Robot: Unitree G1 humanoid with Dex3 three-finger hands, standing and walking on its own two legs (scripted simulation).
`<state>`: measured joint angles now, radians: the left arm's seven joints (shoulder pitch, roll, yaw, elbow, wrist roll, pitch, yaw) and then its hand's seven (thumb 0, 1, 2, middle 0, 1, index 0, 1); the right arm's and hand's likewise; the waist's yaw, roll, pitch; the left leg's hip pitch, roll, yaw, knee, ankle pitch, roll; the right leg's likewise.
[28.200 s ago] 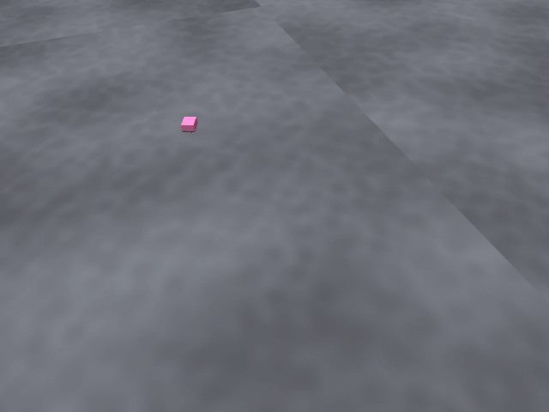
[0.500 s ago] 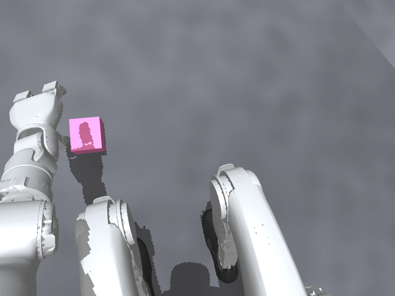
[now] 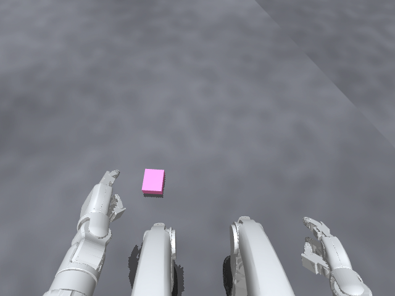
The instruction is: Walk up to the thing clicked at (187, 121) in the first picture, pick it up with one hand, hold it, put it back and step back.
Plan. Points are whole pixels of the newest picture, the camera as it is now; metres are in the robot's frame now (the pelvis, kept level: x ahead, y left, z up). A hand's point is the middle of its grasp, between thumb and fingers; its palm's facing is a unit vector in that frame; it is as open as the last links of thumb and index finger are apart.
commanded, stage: home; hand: left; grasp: from above
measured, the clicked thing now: (153, 181) +0.53 +0.17 -0.51
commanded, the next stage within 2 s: none
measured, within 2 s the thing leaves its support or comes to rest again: neither
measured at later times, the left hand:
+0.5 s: hand (77, 223) +0.25 +0.19 +0.09, palm faces +0.09 -0.97 -0.22, open 7.4 cm
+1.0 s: hand (62, 232) +0.24 +0.19 +0.13, palm faces +0.09 -0.98 -0.20, open 7.4 cm
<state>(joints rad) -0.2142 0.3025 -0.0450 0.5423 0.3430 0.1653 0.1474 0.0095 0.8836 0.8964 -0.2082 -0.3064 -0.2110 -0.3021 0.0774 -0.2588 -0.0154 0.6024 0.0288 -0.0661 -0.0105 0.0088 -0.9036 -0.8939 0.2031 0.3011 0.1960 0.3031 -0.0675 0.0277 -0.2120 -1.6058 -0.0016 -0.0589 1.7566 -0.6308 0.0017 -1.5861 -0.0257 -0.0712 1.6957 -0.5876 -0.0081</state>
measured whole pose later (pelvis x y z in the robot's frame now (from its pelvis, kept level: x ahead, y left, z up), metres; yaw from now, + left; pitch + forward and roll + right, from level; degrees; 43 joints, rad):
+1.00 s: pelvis +0.08 +0.00 +0.18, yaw +2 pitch +10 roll -3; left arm 0.49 0.22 0.02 -0.10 -0.06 0.43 0.02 0.01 0.91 0.90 -0.20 -0.30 -0.20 -0.29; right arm 0.28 -0.22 0.04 0.52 0.01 -0.23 -0.18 0.02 -0.90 -0.89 0.21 0.30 0.20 0.30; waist -0.03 0.04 -0.15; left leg -0.65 0.01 -0.05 0.99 -0.50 0.00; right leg -0.63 0.00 -0.07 0.92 -0.46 0.00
